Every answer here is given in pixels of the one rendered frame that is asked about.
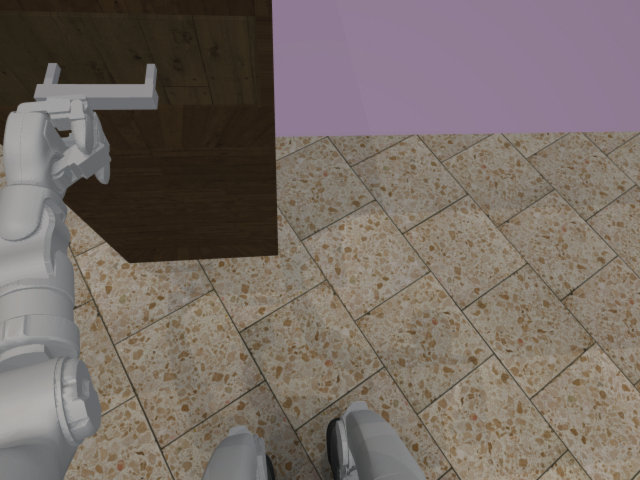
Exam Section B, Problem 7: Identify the robot left hand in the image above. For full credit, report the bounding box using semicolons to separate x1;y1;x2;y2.
3;94;111;200

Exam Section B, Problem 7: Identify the cabinet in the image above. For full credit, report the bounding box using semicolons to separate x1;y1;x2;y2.
0;0;278;263

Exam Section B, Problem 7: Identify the right robot shin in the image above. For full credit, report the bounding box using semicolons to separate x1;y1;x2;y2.
337;401;368;480

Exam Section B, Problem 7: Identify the handle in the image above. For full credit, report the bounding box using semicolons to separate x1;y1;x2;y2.
34;63;158;110

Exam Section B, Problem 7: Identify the left robot upper arm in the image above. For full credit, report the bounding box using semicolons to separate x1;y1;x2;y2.
0;356;101;480

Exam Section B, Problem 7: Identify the left robot thigh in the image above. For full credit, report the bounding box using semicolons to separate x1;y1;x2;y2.
201;433;268;480

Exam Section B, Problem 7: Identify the drawer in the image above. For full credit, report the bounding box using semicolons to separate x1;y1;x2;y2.
0;11;258;106

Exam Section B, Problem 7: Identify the robot left forearm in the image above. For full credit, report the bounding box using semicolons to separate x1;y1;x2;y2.
0;184;80;373

